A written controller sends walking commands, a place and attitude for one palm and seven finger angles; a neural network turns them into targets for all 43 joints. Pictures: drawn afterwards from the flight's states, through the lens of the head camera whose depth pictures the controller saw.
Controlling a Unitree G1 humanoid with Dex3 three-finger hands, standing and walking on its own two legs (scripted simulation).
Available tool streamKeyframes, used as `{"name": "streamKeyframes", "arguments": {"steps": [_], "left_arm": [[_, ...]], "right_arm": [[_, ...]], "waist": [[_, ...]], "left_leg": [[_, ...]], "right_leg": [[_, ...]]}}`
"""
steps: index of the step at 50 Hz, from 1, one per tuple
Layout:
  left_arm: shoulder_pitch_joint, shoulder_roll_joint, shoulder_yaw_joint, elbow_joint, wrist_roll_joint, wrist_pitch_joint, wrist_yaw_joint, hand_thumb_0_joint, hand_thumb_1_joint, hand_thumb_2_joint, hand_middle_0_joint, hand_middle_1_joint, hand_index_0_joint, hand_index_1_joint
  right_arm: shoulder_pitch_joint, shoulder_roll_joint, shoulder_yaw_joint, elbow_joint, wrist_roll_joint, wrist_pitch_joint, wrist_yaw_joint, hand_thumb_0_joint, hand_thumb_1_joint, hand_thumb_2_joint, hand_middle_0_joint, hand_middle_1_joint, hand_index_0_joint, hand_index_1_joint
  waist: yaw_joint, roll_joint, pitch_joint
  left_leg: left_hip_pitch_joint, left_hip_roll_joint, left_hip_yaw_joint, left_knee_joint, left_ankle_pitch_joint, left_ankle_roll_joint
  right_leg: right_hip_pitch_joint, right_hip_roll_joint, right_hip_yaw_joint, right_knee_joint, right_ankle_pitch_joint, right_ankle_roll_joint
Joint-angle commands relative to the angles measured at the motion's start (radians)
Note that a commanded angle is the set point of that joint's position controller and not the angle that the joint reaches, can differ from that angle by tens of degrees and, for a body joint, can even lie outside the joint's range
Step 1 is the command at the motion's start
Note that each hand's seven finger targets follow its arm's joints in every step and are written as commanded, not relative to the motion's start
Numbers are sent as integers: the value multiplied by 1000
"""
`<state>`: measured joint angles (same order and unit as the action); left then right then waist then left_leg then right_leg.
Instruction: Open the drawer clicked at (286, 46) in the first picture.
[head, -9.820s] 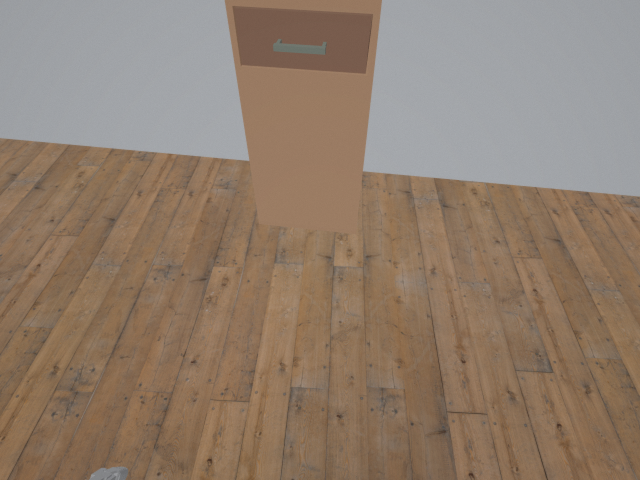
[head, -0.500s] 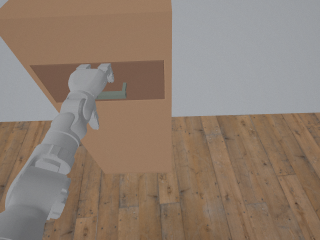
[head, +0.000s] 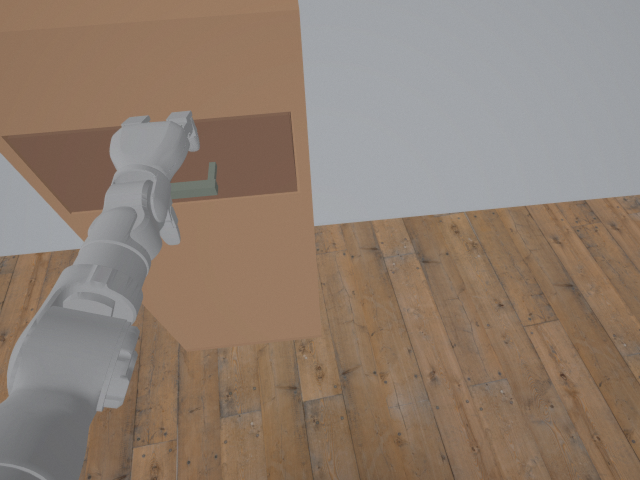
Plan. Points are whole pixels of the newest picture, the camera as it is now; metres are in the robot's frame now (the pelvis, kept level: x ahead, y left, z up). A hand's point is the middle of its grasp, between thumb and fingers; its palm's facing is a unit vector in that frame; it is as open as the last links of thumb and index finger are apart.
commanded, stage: move the hooked fingers above the handle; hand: left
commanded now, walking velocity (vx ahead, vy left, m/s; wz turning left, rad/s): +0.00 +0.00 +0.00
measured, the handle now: (167, 182) +0.54 +0.20 +0.04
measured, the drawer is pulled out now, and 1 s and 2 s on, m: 0.00 0.00 0.00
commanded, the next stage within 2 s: lower the fingers behind the handle in 0.38 s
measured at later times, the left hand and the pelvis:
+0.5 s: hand (160, 183) +0.49 +0.19 +0.09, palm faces -0.03 -0.03 -1.00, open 13.9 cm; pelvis +0.01 +0.01 +0.00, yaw +1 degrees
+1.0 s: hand (167, 198) +0.49 +0.19 +0.06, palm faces -0.03 -0.02 -1.00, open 13.8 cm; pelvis +0.01 +0.00 +0.00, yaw +1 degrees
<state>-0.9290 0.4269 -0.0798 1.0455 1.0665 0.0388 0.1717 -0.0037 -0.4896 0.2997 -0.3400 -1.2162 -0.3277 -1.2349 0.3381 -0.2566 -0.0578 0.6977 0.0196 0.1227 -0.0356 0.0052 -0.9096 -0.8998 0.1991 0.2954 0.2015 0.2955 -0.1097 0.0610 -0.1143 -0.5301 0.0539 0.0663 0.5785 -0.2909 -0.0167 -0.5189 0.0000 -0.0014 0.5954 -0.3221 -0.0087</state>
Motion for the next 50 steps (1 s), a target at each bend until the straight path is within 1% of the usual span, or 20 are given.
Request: {"name": "streamKeyframes", "arguments": {"steps": [1, 6, 9, 11, 14, 16, 17, 20, 24, 27, 31, 32, 36, 38, 39, 41, 43, 46, 48, 50], "left_arm": [[-460, 244, 39, -211, -14, -18, 30, 0, -500, 300, -300, -1200, -300, -1200], [-496, 238, 43, -299, -17, -70, 45, 0, -500, 300, -300, -1200, -300, -1200], [-500, 199, 20, -283, -17, -60, 62, 0, -500, 300, -300, -1200, -300, -1200], [-471, 237, 57, -271, -21, -45, 72, 0, -500, 300, -300, -1200, -300, -1200], [-469, 214, 34, -234, -18, -14, 66, 0, -500, 300, -300, -1200, -300, -1200], [-459, 187, 13, -242, -23, -3, 53, 0, -500, 300, -300, -1200, -300, -1200], [-458, 215, 34, -243, -22, -2, 49, 0, -500, 300, -300, -1200, -300, -1200], [-463, 165, -9, -264, -27, -11, 28, 0, -500, 300, -300, -1200, -300, -1200], [-457, 228, 49, -293, -25, -38, 30, 0, -500, 300, -300, -1200, -300, -1200], [-386, 216, 57, -248, -16, -33, 47, 0, -500, 300, -300, -1200, -300, -1200], [-398, 206, 48, -254, -8, -23, 67, 0, -500, 300, -300, -1200, -300, -1200], [-403, 177, 23, -259, -8, -21, 69, 0, -500, 300, -300, -1200, -300, -1200], [-469, 158, 3, -284, -9, -32, 78, 0, -500, 300, -300, -1200, -300, -1200], [-470, 190, 34, -296, -9, -43, 87, 0, -500, 300, -300, -1200, -300, -1200], [-446, 209, 51, -273, -8, -44, 91, 0, -500, 300, -300, -1200, -300, -1200], [-455, 192, 37, -269, -3, -45, 102, 0, -500, 300, -300, -1200, -300, -1200], [-410, 225, 68, -235, 4, -36, 112, 0, -500, 300, -300, -1200, -300, -1200], [-399, 190, 44, -219, 6, -25, 117, 0, -500, 300, -300, -1200, -300, -1200], [-378, 205, 58, -223, 7, -22, 115, 0, -500, 300, -300, -1200, -300, -1200], [-387, 163, 24, -214, 1, -24, 109, 0, -500, 300, -300, -1200, -300, -1200]], "right_arm": [[78, -147, -48, -84, -6, -30, -11, 0, -900, -900, 200, 300, 200, 300], [90, -141, -61, -71, -14, -41, -7, 0, -900, -900, 200, 300, 200, 300], [88, -139, -61, -56, -14, -41, 2, 0, -900, -900, 200, 300, 200, 300], [88, -144, -62, -51, -14, -37, 6, 0, -900, -900, 200, 300, 200, 300], [76, -146, -57, -46, -14, -31, 11, 0, -900, -900, 200, 300, 200, 300], [72, -145, -56, -55, -13, -26, 12, 0, -900, -900, 200, 300, 200, 300], [66, -147, -57, -55, -13, -25, 11, 0, -900, -900, 200, 300, 200, 300], [63, -141, -55, -64, -12, -21, 11, 0, -900, -900, 200, 300, 200, 300], [63, -144, -54, -73, -16, -19, 7, 0, -900, -900, 200, 300, 200, 300], [65, -140, -55, -67, -19, -17, 11, 0, -900, -900, 200, 300, 200, 300], [64, -142, -56, -68, -20, -16, 13, 0, -900, -900, 200, 300, 200, 300], [63, -138, -56, -72, -18, -16, 15, 0, -900, -900, 200, 300, 200, 300], [75, -138, -64, -56, -22, -20, 12, 0, -900, -900, 200, 300, 200, 300], [84, -139, -65, -52, -25, -24, 10, 0, -900, -900, 200, 300, 200, 300], [83, -141, -64, -52, -26, -23, 7, 0, -900, -900, 200, 300, 200, 300], [85, -137, -63, -46, -28, -25, 8, 0, -900, -900, 200, 300, 200, 300], [87, -141, -61, -43, -28, -24, 9, 0, -900, -900, 200, 300, 200, 300], [90, -140, -63, -46, -28, -26, 13, 0, -900, -900, 200, 300, 200, 300], [93, -143, -66, -49, -28, -25, 13, 0, -900, -900, 200, 300, 200, 300], [98, -143, -68, -44, -27, -26, 14, 0, -900, -900, 200, 300, 200, 300]], "waist": [[-1, -84, -355], [-3, -33, -415], [-12, -48, -387], [8, -36, -401], [-3, -61, -365], [5, -54, -381], [7, -43, -375], [0, -40, -374], [17, -55, -402], [25, -67, -373], [19, -77, -380], [16, -62, -377], [-10, -51, -389], [-2, -30, -418], [0, -60, -421], [-4, -36, -417], [7, -42, -410], [3, -52, -409], [10, -48, -431], [-7, -72, -399]], "left_leg": [[190, -71, 10, -6, 306, 67], [253, -74, -3, 13, 360, 66], [263, -72, -7, 19, 384, 64], [263, -73, -8, 16, 402, 63], [242, -73, -7, 12, 400, 61], [251, -73, -7, 8, 408, 61], [250, -72, -4, 8, 401, 61], [267, -70, -11, 11, 424, 61], [268, -70, -15, 17, 449, 61], [243, -68, -8, 21, 450, 59], [227, -70, -5, 25, 435, 59], [231, -71, -6, 25, 434, 58], [255, -69, -12, 38, 428, 60], [263, -70, -15, 44, 437, 59], [249, -73, -13, 49, 438, 62], [234, -75, -10, 52, 432, 60], [211, -74, -8, 54, 431, 58], [197, -74, -3, 58, 432, 58], [201, -74, -3, 62, 450, 58], [194, -72, -5, 62, 434, 59]], "right_leg": [[182, 31, -9, -55, 386, -3], [170, 37, -9, -44, 405, -8], [144, 41, -18, -45, 401, -11], [161, 42, -19, -39, 421, -13], [162, 41, -24, -44, 425, -13], [167, 41, -26, -41, 434, -13], [168, 39, -24, -42, 433, -12], [158, 41, -27, -40, 436, -13], [183, 40, -24, -32, 449, -15], [169, 42, -28, -24, 460, -14], [170, 40, -25, -19, 461, -13], [160, 42, -26, -19, 454, -14], [128, 42, -22, -21, 440, -11], [135, 43, -22, -12, 443, -14], [151, 43, -20, -13, 451, -13], [141, 41, -18, -7, 461, -11], [146, 42, -19, 1, 467, -13], [147, 42, -21, 5, 479, -11], [159, 42, -19, 9, 495, -12], [140, 43, -22, 2, 486, -9]]}}
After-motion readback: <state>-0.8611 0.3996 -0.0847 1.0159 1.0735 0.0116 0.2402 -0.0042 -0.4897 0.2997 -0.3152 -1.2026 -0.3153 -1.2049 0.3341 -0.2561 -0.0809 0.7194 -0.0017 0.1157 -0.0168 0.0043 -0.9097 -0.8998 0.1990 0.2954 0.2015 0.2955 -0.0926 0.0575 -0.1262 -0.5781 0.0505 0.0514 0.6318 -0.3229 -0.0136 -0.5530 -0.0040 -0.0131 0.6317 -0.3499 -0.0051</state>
